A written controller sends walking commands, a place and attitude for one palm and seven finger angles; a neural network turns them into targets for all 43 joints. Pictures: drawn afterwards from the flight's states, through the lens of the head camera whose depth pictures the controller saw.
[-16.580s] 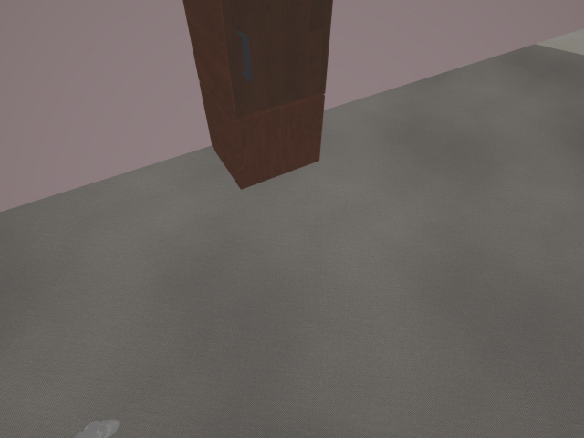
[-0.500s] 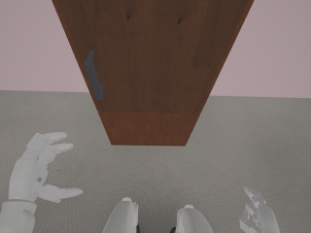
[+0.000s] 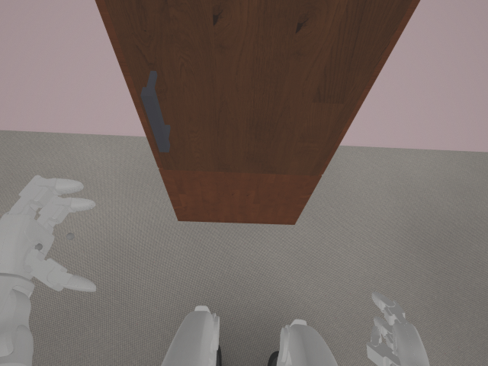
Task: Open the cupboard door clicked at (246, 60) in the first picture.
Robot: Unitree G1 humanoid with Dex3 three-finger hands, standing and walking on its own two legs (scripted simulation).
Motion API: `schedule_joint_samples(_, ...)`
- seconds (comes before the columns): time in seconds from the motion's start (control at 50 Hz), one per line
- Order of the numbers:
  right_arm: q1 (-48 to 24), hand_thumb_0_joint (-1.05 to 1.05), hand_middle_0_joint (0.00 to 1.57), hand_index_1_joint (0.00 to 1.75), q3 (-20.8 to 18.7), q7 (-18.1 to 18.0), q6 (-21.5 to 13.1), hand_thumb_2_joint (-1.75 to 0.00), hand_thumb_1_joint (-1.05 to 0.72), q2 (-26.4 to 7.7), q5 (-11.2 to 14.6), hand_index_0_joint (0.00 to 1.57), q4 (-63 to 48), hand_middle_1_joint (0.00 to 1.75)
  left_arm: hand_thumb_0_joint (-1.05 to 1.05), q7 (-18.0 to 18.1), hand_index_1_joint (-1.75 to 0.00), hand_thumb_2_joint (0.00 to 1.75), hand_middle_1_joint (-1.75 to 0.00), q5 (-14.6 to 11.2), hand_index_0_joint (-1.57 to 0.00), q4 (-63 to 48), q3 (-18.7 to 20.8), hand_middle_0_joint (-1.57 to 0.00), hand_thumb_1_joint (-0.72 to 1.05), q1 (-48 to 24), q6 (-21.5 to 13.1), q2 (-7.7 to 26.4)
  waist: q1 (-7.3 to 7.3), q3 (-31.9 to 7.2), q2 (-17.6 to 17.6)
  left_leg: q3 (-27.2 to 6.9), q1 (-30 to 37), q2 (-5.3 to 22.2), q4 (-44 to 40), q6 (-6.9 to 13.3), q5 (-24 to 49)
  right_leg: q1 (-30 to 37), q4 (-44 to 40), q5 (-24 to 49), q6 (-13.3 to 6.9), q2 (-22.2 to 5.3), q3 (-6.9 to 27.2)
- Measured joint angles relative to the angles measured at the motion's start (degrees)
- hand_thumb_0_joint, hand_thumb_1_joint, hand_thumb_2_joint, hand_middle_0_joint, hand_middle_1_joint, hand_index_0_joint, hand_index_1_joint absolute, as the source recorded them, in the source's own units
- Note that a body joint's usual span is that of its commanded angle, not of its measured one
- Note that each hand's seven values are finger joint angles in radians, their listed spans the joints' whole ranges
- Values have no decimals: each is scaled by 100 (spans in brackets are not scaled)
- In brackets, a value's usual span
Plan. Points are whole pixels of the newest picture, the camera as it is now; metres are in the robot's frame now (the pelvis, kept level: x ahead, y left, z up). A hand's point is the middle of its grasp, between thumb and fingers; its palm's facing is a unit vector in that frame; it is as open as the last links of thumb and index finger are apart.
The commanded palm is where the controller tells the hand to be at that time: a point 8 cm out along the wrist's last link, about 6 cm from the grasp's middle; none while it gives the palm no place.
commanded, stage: raise the hand with hooked fingers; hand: left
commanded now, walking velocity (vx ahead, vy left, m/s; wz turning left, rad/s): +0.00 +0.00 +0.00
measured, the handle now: (159, 115) +0.54 +0.21 +0.01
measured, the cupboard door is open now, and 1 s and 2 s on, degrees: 0 0 0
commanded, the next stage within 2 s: move the hooked fingers beside the handle in 0.46 s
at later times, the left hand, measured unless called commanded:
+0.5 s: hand (78, 235) +0.29 +0.27 +0.03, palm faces +0.05 -1.00 -0.06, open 13.9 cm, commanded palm +0.26 +0.31 +0.04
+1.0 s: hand (86, 201) +0.34 +0.27 +0.03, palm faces +0.05 -1.00 -0.05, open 14.0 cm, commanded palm +0.32 +0.32 +0.04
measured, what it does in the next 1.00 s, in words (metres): stands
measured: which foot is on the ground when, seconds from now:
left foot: down 0.00-1.00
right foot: down 0.00-1.00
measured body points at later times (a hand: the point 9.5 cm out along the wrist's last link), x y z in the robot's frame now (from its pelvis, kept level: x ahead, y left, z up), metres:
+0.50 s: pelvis +0.00 -0.01 +0.00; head +0.11 +0.01 +0.44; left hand +0.28 +0.32 +0.04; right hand +0.17 -0.26 -0.09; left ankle +0.04 +0.08 -0.63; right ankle +0.02 -0.13 -0.63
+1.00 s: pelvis +0.00 -0.01 +0.00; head +0.12 +0.01 +0.43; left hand +0.33 +0.33 +0.04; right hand +0.15 -0.27 -0.10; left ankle +0.04 +0.08 -0.63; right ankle +0.02 -0.13 -0.63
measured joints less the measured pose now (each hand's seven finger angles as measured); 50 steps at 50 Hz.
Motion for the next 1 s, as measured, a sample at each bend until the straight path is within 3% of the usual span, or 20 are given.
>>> schedule_joint_samples(0.24, 159, 1, 20, 30, -96, 47, 34, -90, -90, -78, 24, 20, -13, 30, -1, 33, -119, 31, -120, -56, -30, -21, 37, -30, -50, 99, -31, -30, -104, -17, -1, 39, 6, 25, -59, -7, 8, -29, -38, 18, -6, 28, 45)
schedule_joint_samples(0.6, 0, 1, 20, 30, -14, 21, 74, -90, -90, 22, 34, 20, -49, 30, -1, 26, -119, 30, -120, -34, -30, -10, -1, -31, -50, 84, -84, -65, -46, -41, 20, -18, 11, 37, -24, -57, -5, -15, 5, -19, -55, 48, -2)
schedule_joint_samples(0.76, -25, 1, 20, 30, 3, -30, 82, -90, -90, -29, 33, 20, 26, 30, -1, 27, -120, 30, -120, 57, -31, 364, -2, -31, -50, -391, -73, -8, -31, -52, 16, -44, -72, 32, 45, -71, -18, -91, 84, -49, -73, 44, -24)
schedule_joint_samples(1.0, 66, 1, 20, 30, -4, -17, 231, -90, -90, -48, 36, 20, 119, 30, -1, -25, -119, 30, -120, 168, -30, 1055, 279, -31, -50, -1182, 30, 301, -199, -3, -18, -13, -186, 91, 68, -75, -20, -229, 88, -13, -79, 102, 15)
